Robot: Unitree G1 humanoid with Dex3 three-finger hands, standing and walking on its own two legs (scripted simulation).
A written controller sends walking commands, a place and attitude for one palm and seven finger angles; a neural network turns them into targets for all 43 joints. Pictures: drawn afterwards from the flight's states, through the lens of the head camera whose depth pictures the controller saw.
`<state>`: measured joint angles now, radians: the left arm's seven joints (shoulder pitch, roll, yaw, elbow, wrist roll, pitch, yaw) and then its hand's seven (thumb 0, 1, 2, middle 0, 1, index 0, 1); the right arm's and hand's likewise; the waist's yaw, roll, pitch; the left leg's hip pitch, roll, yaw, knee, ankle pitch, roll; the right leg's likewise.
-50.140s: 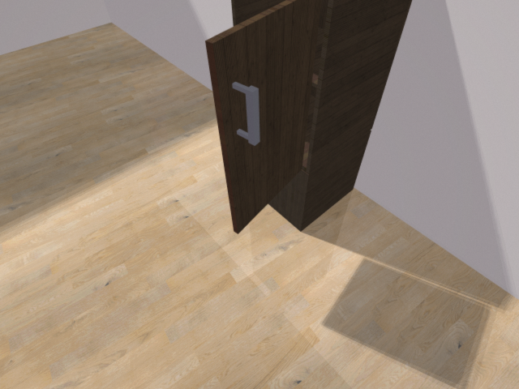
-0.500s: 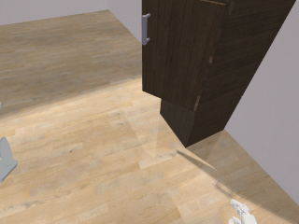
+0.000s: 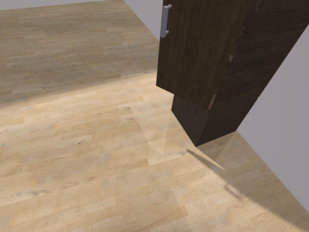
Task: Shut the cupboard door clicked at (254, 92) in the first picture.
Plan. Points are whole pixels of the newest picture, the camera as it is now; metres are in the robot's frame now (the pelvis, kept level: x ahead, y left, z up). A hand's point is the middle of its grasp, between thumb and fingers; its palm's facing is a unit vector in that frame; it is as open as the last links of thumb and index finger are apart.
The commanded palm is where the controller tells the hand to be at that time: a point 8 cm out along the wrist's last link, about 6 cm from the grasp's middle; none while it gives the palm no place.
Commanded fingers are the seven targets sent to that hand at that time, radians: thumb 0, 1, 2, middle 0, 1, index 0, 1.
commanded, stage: let the arm hang, fingers relaxed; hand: left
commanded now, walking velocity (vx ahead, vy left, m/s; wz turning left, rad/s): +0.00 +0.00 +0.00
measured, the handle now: (166, 21) +0.96 +0.00 +0.09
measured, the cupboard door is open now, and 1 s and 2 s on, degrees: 33 33 33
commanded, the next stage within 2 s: look to check the result in 0.74 s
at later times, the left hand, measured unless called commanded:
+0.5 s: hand out of the picture -0.01 +0.18 -0.17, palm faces -0.02 -0.99 -0.17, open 7.4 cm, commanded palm none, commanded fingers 0.00 0.90 0.90 -0.20 -0.30 -0.20 -0.30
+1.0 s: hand out of the picture +0.01 +0.20 -0.17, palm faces -0.04 -0.98 -0.21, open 7.4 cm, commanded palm none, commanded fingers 0.00 0.90 0.90 -0.20 -0.30 -0.20 -0.30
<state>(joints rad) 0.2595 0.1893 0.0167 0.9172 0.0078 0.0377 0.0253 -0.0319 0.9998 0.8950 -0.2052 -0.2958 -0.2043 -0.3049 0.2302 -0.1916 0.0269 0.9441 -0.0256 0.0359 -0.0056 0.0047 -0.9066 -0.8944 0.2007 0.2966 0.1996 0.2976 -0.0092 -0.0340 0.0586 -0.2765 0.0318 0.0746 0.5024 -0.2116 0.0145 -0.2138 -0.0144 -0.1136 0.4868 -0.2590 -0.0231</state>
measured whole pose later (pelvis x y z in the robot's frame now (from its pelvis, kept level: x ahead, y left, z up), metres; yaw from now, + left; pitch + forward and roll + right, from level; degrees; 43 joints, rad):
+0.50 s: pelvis +0.00 +0.02 +0.01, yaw -2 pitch -2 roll +0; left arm 0.32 0.12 0.00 1.15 0.01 0.01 0.03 0.00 0.91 0.90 -0.19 -0.29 -0.19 -0.30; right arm 0.33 -0.12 0.00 1.13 -0.01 0.01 -0.03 0.00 -0.91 -0.89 0.20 0.30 0.20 0.30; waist -0.02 0.01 0.02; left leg -0.20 0.01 0.13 0.41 -0.18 0.04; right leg -0.17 -0.03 -0.06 0.41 -0.22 0.01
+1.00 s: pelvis +0.01 +0.02 +0.01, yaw -3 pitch -2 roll +0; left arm 0.29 0.17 0.01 1.15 0.02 0.00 0.02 0.00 0.91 0.90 -0.20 -0.29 -0.20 -0.30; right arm 0.29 -0.17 -0.01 1.12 -0.01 0.00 -0.03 0.00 -0.91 -0.89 0.20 0.30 0.20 0.30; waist -0.02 0.01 0.04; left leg -0.18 0.01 0.14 0.39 -0.18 0.04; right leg -0.16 -0.03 -0.05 0.40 -0.22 0.00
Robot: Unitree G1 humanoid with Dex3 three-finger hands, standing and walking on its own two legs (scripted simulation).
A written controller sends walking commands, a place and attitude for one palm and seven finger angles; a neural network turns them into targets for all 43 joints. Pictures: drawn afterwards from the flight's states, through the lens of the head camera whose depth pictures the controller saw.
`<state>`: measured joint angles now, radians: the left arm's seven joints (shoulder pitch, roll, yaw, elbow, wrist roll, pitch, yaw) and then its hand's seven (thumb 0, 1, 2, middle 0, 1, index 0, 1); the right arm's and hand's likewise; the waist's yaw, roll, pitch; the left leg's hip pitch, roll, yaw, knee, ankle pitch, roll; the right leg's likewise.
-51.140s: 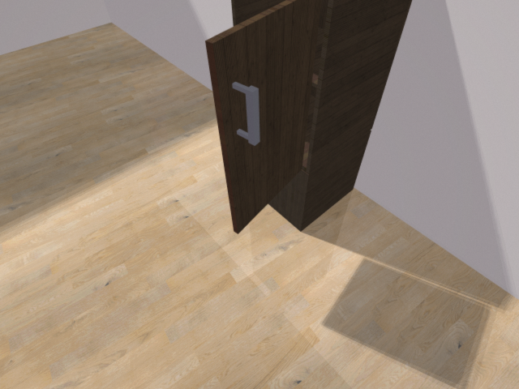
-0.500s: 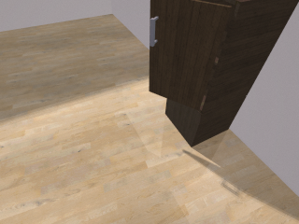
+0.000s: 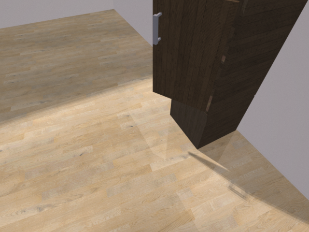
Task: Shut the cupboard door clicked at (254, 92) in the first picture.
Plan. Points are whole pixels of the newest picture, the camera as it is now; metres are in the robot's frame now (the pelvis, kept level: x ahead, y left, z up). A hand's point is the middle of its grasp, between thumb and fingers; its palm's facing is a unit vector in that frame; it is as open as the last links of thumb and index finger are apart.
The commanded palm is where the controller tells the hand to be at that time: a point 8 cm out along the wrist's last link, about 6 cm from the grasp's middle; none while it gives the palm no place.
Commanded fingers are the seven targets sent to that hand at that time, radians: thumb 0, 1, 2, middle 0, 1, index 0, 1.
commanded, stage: look to check the result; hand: left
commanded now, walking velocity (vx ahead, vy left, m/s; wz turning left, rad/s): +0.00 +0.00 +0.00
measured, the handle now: (157, 28) +0.95 +0.03 +0.08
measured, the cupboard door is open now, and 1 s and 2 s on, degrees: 33 33 33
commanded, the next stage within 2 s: walk to a spot facing it in 0.28 s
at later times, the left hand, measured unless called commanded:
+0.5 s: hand out of the picture +0.06 +0.21 -0.16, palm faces +0.01 -0.96 -0.28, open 7.4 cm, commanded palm none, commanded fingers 0.00 0.90 0.90 -0.20 -0.30 -0.20 -0.30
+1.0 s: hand out of the picture +0.03 +0.23 -0.17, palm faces +0.30 -0.92 -0.24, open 7.4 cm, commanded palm none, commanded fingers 0.00 0.90 0.90 -0.20 -0.30 -0.20 -0.30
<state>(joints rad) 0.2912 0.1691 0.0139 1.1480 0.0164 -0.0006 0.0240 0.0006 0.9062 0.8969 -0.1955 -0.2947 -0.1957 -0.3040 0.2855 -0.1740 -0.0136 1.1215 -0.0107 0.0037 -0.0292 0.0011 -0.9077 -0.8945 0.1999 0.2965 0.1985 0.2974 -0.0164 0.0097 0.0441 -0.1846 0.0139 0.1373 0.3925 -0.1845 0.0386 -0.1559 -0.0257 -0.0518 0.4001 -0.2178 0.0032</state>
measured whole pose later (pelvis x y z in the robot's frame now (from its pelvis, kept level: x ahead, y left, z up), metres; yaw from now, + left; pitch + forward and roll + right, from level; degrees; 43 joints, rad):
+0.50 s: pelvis +0.01 -0.01 +0.00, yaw +2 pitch -1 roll +0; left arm 0.16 0.25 0.02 1.12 0.01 -0.01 0.01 0.00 0.90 0.90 -0.20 -0.29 -0.20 -0.30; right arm 0.18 -0.25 -0.01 1.11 -0.01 0.00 -0.02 0.00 -0.91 -0.89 0.20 0.30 0.20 0.30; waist -0.02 0.01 0.04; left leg -0.16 0.01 0.11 0.36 -0.18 0.02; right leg -0.12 -0.02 -0.08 0.36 -0.22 0.00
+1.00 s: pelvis +0.00 +0.00 +0.00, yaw +18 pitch +2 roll -2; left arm 0.14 0.22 0.07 0.94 0.02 0.05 0.01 0.00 0.91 0.90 -0.20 -0.29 -0.20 -0.30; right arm 0.24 -0.19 -0.04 0.96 -0.03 0.03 -0.01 0.00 -0.90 -0.89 0.20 0.30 0.20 0.30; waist -0.04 0.01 0.10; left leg -0.33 -0.05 -0.04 0.47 -0.17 0.06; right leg -0.46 -0.04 0.01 0.98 -0.40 0.06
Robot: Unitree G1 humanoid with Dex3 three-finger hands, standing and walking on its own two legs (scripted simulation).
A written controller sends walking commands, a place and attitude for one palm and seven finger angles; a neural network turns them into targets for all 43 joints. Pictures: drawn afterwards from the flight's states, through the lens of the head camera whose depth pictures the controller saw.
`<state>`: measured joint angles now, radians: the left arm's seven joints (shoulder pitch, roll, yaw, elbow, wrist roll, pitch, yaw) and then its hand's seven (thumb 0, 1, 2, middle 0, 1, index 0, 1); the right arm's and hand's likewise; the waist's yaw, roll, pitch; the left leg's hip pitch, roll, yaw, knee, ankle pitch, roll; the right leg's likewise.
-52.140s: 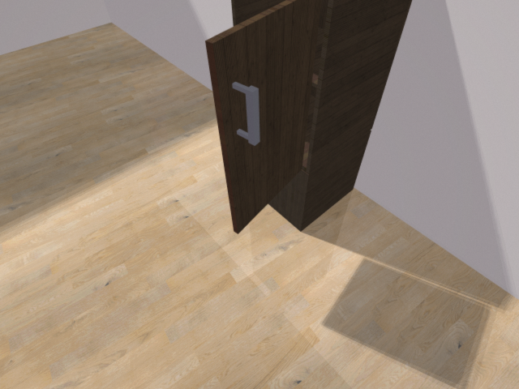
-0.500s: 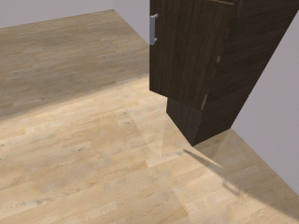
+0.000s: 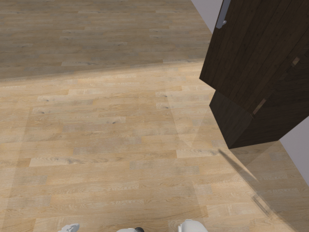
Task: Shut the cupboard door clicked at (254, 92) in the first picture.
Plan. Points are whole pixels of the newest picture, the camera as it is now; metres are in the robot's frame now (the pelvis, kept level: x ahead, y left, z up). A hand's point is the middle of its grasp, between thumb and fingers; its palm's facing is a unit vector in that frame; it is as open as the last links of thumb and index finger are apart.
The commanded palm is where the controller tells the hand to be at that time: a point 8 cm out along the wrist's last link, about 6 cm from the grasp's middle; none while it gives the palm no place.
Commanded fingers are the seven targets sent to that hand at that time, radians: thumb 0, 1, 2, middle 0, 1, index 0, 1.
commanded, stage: walk to a spot facing it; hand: left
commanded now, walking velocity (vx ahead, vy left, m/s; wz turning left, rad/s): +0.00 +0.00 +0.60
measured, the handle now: (226, 10) +0.91 -0.27 +0.09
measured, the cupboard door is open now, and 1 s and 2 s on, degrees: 33 33 33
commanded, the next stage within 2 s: turn to face it in 1.04 s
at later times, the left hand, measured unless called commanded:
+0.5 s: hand out of the picture -0.03 +0.18 -0.18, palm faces +0.39 -0.89 -0.23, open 7.4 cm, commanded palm none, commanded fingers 0.00 0.90 0.90 -0.20 -0.30 -0.20 -0.30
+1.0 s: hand (63, 219) +0.17 +0.27 -0.16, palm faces +0.52 -0.82 -0.24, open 7.4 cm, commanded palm none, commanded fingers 0.00 0.90 0.90 -0.20 -0.30 -0.20 -0.30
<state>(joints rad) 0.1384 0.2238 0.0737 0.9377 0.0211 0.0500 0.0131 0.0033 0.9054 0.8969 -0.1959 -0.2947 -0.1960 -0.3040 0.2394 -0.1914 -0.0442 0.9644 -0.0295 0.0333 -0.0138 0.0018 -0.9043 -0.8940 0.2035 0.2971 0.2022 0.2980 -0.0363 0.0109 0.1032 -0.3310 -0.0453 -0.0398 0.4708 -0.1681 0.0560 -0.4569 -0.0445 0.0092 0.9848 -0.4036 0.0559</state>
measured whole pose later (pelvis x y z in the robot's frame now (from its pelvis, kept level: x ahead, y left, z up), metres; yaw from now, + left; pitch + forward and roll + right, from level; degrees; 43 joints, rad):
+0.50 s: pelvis +0.01 -0.02 -0.01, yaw +23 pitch +1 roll +1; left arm 0.27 0.22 0.06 0.93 0.04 -0.01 0.00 0.00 0.90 0.90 -0.20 -0.30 -0.20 -0.30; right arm 0.16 -0.25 -0.07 0.91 -0.02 0.06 0.04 0.01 -0.91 -0.90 0.20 0.30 0.19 0.30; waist 0.00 -0.04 0.10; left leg -0.34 0.04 0.08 0.72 -0.44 -0.02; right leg -0.16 -0.17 -0.21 0.55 -0.37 0.06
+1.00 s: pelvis +0.17 +0.05 -0.02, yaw +34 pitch -1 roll +1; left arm 0.15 0.19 0.06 0.89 0.03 -0.05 -0.03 0.00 0.91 0.90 -0.20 -0.29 -0.20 -0.30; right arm 0.35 -0.19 -0.05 1.06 -0.01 0.01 0.00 0.01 -0.91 -0.89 0.20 0.30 0.20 0.30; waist -0.04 0.03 0.11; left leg -0.22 -0.02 -0.05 1.01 -0.51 0.04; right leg -0.41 -0.08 -0.13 0.67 -0.24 -0.03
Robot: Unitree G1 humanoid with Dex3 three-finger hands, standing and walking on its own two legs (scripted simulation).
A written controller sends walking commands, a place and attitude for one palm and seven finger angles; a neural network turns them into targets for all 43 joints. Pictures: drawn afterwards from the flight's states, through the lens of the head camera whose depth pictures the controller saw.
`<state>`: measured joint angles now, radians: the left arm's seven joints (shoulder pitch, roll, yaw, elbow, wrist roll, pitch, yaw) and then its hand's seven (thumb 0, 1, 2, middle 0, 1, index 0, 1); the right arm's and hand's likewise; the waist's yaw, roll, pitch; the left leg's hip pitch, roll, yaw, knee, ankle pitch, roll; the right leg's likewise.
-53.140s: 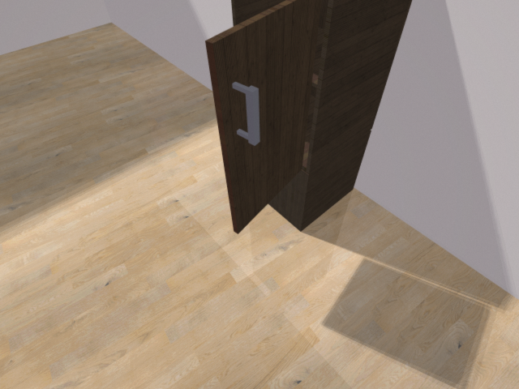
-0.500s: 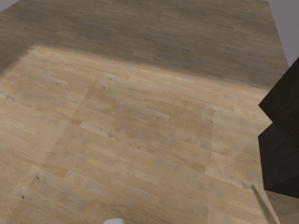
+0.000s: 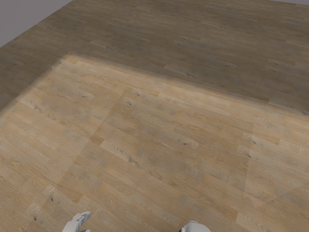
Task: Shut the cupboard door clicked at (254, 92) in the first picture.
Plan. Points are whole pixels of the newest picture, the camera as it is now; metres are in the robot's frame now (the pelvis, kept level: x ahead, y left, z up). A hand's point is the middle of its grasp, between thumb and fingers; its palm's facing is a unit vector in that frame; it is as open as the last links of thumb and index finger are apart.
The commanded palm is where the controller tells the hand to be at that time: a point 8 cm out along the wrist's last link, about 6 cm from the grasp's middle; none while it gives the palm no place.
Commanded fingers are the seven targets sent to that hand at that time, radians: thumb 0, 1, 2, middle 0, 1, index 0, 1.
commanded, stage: walk to a spot facing it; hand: left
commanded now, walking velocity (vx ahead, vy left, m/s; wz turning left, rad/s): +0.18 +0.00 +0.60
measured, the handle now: out of the picture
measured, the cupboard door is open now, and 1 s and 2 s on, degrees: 33 33 33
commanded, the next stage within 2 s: turn to face it in 0.04 s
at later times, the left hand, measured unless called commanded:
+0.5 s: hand out of the picture +0.12 +0.20 -0.16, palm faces +0.10 -0.98 -0.17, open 7.4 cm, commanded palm none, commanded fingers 0.00 0.90 0.90 -0.20 -0.30 -0.20 -0.30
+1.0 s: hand (96, 165) +0.34 +0.23 -0.16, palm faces -0.25 -0.94 -0.23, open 7.4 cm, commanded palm none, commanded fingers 0.00 0.90 0.90 -0.20 -0.30 -0.20 -0.30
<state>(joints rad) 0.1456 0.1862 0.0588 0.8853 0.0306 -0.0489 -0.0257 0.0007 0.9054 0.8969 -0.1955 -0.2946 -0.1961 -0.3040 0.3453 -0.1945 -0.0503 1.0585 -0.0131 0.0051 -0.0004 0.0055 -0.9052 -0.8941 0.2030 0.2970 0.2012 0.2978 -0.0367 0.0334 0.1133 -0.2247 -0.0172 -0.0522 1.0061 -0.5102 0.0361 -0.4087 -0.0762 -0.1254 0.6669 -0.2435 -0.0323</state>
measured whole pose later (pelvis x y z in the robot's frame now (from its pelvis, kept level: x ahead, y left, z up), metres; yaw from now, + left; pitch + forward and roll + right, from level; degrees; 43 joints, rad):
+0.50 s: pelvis +0.14 +0.02 +0.01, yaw +0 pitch -1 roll -1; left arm 0.29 0.15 0.06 1.04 0.02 0.06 -0.01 0.00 0.91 0.90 -0.20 -0.29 -0.19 -0.30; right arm 0.07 -0.14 0.00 0.94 -0.03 0.00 -0.03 0.00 -0.91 -0.89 0.20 0.30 0.20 0.30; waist 0.05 0.01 0.11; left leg -0.28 0.10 0.19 0.58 -0.29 0.02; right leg -0.35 -0.04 -0.08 0.89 -0.54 0.02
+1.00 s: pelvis +0.20 +0.04 +0.01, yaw -17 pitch +2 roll -1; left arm 0.15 0.28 0.09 0.92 0.02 0.08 -0.02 0.00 0.91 0.90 -0.20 -0.29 -0.20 -0.30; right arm 0.17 -0.22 -0.02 0.88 -0.03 0.01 -0.04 0.00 -0.91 -0.89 0.20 0.30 0.20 0.30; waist 0.00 -0.04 0.09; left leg -0.27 0.06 0.08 0.58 -0.33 0.01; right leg -0.44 0.04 0.04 0.96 -0.50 0.03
